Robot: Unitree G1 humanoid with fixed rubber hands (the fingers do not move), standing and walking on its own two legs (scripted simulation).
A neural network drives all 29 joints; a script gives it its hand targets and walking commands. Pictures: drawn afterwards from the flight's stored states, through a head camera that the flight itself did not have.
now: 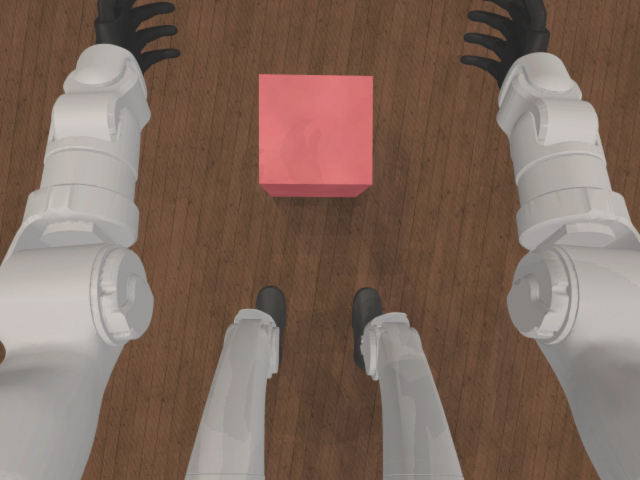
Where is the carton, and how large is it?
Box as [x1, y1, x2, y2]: [259, 74, 372, 196]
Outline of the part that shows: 259,74 259,183 272,196 356,196 371,184 372,157 372,76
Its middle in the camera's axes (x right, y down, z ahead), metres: -0.01 -0.21 +0.83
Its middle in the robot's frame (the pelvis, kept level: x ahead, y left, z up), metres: +0.56 +0.02 -0.53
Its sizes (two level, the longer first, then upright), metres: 0.210 0.200 0.250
